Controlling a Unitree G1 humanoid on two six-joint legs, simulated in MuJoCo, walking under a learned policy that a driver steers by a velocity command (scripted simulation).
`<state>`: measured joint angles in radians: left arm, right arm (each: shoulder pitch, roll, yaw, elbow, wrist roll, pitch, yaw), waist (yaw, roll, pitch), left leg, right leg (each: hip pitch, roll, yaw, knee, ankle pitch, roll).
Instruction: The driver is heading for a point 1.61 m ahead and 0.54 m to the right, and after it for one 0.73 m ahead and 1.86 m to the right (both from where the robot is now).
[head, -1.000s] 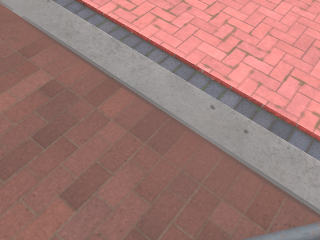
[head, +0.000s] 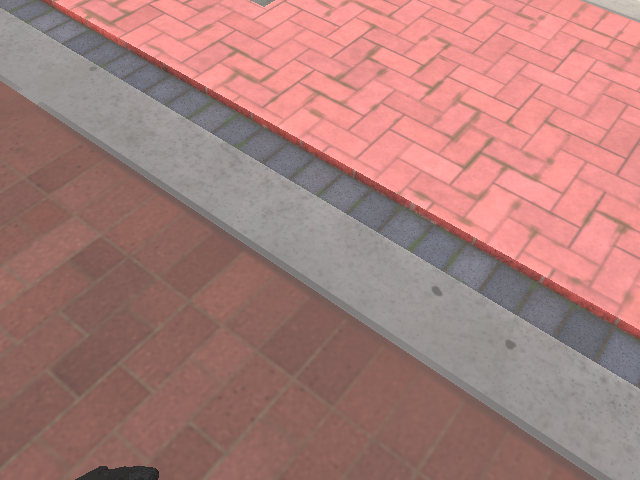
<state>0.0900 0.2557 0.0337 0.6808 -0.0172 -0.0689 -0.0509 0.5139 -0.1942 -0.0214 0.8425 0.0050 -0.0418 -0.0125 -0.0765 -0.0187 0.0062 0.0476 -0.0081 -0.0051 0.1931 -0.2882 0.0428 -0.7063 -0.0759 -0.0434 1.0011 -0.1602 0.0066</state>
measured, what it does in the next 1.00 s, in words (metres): walks ahead: right foot 0.07 m higher, then left foot 0.07 m lower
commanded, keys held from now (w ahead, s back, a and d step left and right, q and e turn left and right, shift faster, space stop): w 0.46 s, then w+e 0.54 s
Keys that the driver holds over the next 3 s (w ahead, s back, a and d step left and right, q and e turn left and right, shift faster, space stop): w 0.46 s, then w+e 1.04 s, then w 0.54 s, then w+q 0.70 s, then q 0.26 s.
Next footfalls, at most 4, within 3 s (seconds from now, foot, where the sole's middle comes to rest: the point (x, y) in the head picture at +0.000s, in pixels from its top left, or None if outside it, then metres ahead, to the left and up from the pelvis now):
0.02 right None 0.16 -0.16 -0.72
0.48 left None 0.38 0.11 -0.78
0.98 right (372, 385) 0.68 -0.17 -0.78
1.52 left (352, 262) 1.03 -0.17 -0.78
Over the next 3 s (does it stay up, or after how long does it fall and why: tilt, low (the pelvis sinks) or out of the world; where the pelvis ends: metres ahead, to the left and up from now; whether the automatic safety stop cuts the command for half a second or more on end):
stays up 1.36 -0.71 -0.13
